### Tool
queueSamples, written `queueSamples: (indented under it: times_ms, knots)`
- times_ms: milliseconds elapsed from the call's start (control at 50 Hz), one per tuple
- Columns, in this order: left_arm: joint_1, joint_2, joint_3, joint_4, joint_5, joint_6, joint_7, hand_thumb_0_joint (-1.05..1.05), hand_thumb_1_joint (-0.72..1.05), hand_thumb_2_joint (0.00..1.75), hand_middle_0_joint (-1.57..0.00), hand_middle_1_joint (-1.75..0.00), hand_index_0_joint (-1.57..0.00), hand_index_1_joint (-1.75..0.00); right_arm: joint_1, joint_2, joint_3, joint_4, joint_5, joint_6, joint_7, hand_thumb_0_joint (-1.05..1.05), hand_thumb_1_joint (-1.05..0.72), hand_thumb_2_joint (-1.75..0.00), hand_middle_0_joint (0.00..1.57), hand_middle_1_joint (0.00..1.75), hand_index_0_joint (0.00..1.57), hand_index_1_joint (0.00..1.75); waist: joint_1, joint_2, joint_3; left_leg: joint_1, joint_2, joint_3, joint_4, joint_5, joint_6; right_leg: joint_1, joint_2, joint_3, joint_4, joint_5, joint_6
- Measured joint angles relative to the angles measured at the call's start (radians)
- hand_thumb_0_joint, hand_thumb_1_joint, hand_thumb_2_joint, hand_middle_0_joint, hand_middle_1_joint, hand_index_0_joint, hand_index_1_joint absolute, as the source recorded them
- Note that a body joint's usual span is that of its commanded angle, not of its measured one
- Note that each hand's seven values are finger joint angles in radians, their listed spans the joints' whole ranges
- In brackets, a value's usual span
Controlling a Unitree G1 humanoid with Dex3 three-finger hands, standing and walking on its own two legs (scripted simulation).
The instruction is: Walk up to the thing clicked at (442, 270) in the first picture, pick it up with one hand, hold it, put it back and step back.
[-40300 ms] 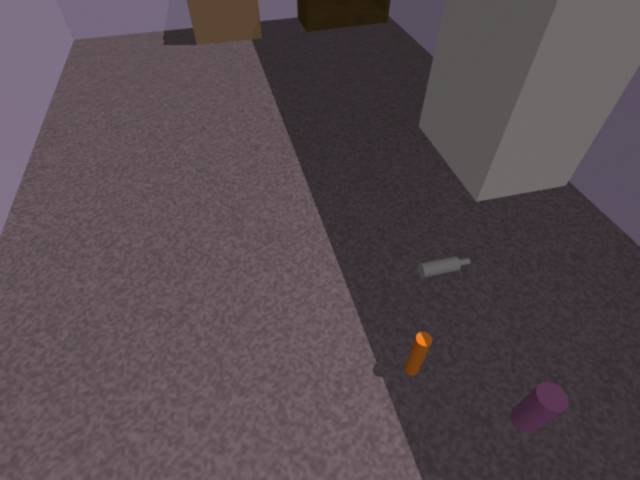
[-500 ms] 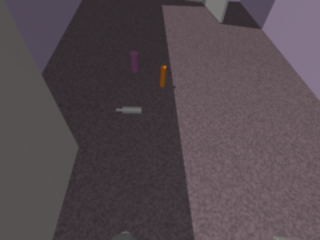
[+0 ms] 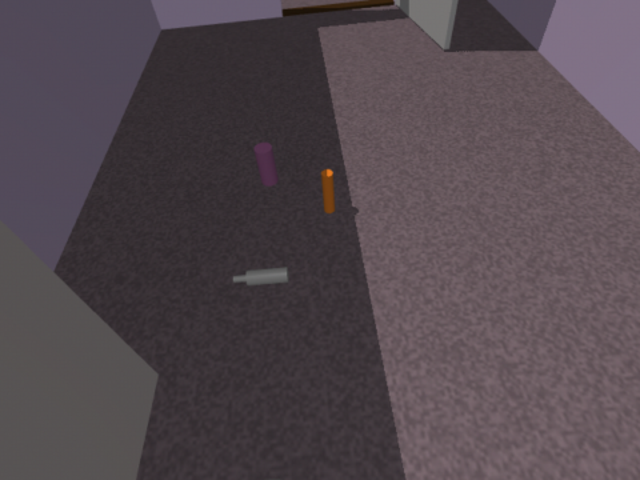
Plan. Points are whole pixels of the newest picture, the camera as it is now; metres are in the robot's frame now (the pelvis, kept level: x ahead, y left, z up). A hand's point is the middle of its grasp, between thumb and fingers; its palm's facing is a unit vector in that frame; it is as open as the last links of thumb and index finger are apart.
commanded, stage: walk up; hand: left
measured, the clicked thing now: (260, 276) +0.91 +0.30 -0.73
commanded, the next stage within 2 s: none
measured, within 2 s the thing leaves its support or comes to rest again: neither
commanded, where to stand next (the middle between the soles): +0.53 +0.03 m, yaw +0 degrees
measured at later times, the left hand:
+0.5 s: hand (136, 400) +0.27 +0.32 -0.14, palm faces -0.10 -0.94 -0.34, open 7.4 cm
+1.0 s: hand (165, 312) +0.42 +0.31 -0.13, palm faces -0.03 -0.93 -0.37, open 7.4 cm
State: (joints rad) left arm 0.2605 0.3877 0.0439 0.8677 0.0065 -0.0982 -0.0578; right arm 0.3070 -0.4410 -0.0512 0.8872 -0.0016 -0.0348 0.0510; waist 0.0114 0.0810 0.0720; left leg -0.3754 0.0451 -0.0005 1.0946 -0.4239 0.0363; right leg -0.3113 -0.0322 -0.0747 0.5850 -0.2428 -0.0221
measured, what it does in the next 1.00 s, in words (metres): walks ahead: left foot, then right foot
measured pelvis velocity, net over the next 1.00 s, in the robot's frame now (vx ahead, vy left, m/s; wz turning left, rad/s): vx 0.38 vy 0.03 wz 0.00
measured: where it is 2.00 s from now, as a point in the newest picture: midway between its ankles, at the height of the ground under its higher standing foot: (332, 390)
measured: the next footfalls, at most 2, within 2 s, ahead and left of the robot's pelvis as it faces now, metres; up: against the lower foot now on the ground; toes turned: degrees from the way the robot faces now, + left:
left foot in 0.24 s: +0.25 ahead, +0.16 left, +0.00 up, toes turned +5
right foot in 0.66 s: +0.41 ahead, -0.10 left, +0.00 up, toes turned -5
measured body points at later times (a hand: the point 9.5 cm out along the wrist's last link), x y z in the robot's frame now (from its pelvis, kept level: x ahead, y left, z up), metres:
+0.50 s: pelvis +0.20 +0.05 +0.01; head +0.22 +0.06 +0.46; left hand +0.27 +0.37 -0.11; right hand +0.25 -0.28 -0.09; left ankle +0.21 +0.15 -0.73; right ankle +0.27 -0.10 -0.69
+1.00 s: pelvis +0.38 +0.03 +0.00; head +0.39 +0.03 +0.45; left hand +0.42 +0.36 -0.10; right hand +0.44 -0.29 -0.11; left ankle +0.48 +0.17 -0.71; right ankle +0.37 -0.10 -0.73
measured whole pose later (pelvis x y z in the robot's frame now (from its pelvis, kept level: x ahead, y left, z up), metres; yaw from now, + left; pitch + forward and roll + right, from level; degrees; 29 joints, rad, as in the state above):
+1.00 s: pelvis +0.38 +0.03 +0.00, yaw +0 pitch -2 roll -1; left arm 0.33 0.41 0.04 0.84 0.02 -0.07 -0.05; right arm 0.31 -0.42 -0.06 0.88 -0.03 -0.05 0.07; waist 0.03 0.03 0.07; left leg -0.45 0.08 0.03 0.69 -0.25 0.00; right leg -0.19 -0.03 -0.08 0.53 -0.30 -0.01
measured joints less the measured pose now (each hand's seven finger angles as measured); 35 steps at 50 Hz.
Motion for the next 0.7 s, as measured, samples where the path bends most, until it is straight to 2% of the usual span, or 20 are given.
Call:
queueSamples:
  times_ms: [120,220,240,260,280,320,360,400,480,580,640,660,680,700]
  knots:
    - [0.058,0.006,-0.007,-0.013,0.008,0.002,0.003,0.01,0.90,0.90,-0.21,-0.30,-0.21,-0.30,-0.035,0.017,-0.003,-0.026,-0.014,-0.013,0.025,0.00,-0.91,-0.90,0.20,0.30,0.20,0.30,0.019,-0.017,0.000,-0.107,0.037,0.011,-0.258,0.082,-0.027,0.105,-0.002,-0.003,-0.081,-0.036,0.008]
    - [0.097,0.035,-0.006,-0.013,0.010,0.015,0.003,0.01,0.90,0.90,-0.21,-0.30,-0.21,-0.30,-0.049,0.022,-0.012,-0.030,-0.020,-0.026,0.034,0.00,-0.90,-0.90,0.20,0.30,0.20,0.30,0.030,-0.052,-0.004,-0.062,0.030,0.043,-0.482,0.221,-0.017,0.163,-0.023,-0.005,-0.022,-0.142,0.042]
    - [0.104,0.042,-0.007,-0.011,0.010,0.019,0.005,0.01,0.90,0.90,-0.21,-0.30,-0.21,-0.30,-0.048,0.020,-0.016,-0.033,-0.021,-0.034,0.032,0.00,-0.90,-0.90,0.20,0.30,0.20,0.30,0.028,-0.065,-0.006,-0.043,0.018,0.051,-0.499,0.262,-0.014,0.161,-0.036,0.001,0.025,-0.183,0.042]
    - [0.104,0.048,-0.005,-0.003,0.009,0.026,0.008,0.01,0.90,0.90,-0.21,-0.30,-0.21,-0.30,-0.053,0.024,-0.020,-0.035,-0.025,-0.042,0.028,0.00,-0.90,-0.90,0.20,0.30,0.20,0.30,0.026,-0.090,-0.002,-0.037,0.000,0.069,-0.469,0.253,-0.013,0.140,-0.060,0.017,0.110,-0.211,0.024]
    - [0.099,0.046,-0.004,0.009,0.006,0.036,0.012,0.01,0.90,0.90,-0.21,-0.30,-0.21,-0.30,-0.056,0.025,-0.022,-0.042,-0.026,-0.049,0.023,0.00,-0.90,-0.90,0.20,0.30,0.20,0.30,0.021,-0.101,0.001,-0.034,-0.006,0.079,-0.436,0.220,-0.011,0.101,-0.057,0.050,0.221,-0.226,0.009]
    - [0.081,0.045,-0.010,0.030,0.005,0.053,0.020,0.01,0.90,0.90,-0.21,-0.30,-0.21,-0.30,-0.052,0.031,-0.020,-0.054,-0.013,-0.054,0.016,0.00,-0.90,-0.90,0.20,0.30,0.20,0.30,0.005,-0.106,0.001,-0.011,-0.007,0.082,-0.422,0.178,-0.004,0.009,-0.018,0.094,0.428,-0.232,-0.012]
    - [0.066,0.052,-0.013,0.039,0.000,0.052,0.019,0.01,0.90,0.90,-0.21,-0.30,-0.21,-0.30,-0.043,0.043,-0.011,-0.057,-0.006,-0.054,0.009,0.00,-0.90,-0.89,0.20,0.30,0.20,0.30,-0.005,-0.123,0.003,0.038,-0.011,0.091,-0.463,0.172,-0.003,-0.065,-0.004,0.106,0.510,-0.183,-0.019]
    - [0.055,0.055,-0.010,0.038,-0.001,0.047,0.014,0.01,0.90,0.90,-0.21,-0.30,-0.21,-0.30,-0.027,0.047,-0.002,-0.056,-0.005,-0.055,0.005,0.00,-0.90,-0.89,0.20,0.30,0.20,0.30,-0.011,-0.135,0.002,0.085,-0.016,0.099,-0.514,0.175,-0.002,-0.119,-0.017,0.093,0.485,-0.141,-0.015]
    - [0.035,0.049,-0.003,0.029,0.007,0.048,-0.004,0.01,0.91,0.90,-0.20,-0.30,-0.21,-0.30,0.009,0.040,0.002,-0.056,-0.011,-0.054,0.002,0.00,-0.90,-0.89,0.20,0.30,0.20,0.30,-0.024,-0.130,0.003,0.162,-0.021,0.109,-0.580,0.163,0.001,-0.169,-0.047,0.066,0.320,-0.105,0.008]
    - [0.003,0.036,0.002,0.025,0.013,0.049,-0.017,0.01,0.91,0.90,-0.20,-0.30,-0.21,-0.30,0.053,0.018,-0.001,-0.051,-0.008,-0.044,0.003,0.00,-0.90,-0.90,0.20,0.30,0.20,0.30,-0.045,-0.099,0.007,0.227,-0.017,0.112,-0.591,0.109,-0.016,-0.156,-0.055,0.045,0.110,-0.003,0.005]
    - [-0.011,0.035,0.007,0.020,0.013,0.039,-0.018,0.01,0.90,0.90,-0.20,-0.30,-0.21,-0.30,0.075,0.008,-0.001,-0.047,-0.006,-0.029,0.004,0.00,-0.90,-0.90,0.20,0.30,0.20,0.30,-0.052,-0.079,0.001,0.240,-0.005,0.108,-0.530,0.038,-0.035,-0.094,-0.032,0.028,0.001,0.043,-0.003]
    - [-0.015,0.034,0.010,0.017,0.014,0.031,-0.015,0.01,0.90,0.90,-0.21,-0.30,-0.21,-0.30,0.081,0.005,0.000,-0.046,-0.005,-0.024,0.002,0.00,-0.90,-0.90,0.20,0.30,0.20,0.30,-0.050,-0.067,0.001,0.236,0.007,0.103,-0.486,0.001,-0.039,-0.074,-0.017,0.024,-0.017,0.087,-0.005]
    - [-0.023,0.028,0.014,0.014,0.017,0.023,-0.010,0.01,0.90,0.90,-0.21,-0.30,-0.21,-0.30,0.079,0.002,0.000,-0.040,-0.005,-0.019,-0.002,0.00,-0.90,-0.90,0.20,0.30,0.20,0.30,-0.050,-0.044,0.008,0.213,0.028,0.088,-0.408,-0.024,-0.024,-0.071,-0.001,0.010,0.007,0.084,-0.004]
    - [-0.028,0.023,0.015,0.007,0.016,0.015,-0.005,0.01,0.90,0.90,-0.21,-0.30,-0.21,-0.30,0.072,0.006,0.002,-0.032,-0.004,-0.011,-0.007,0.00,-0.90,-0.90,0.20,0.30,0.20,0.30,-0.046,-0.034,0.013,0.175,0.027,0.059,-0.306,-0.040,-0.012,-0.069,0.004,0.003,0.035,0.058,-0.003]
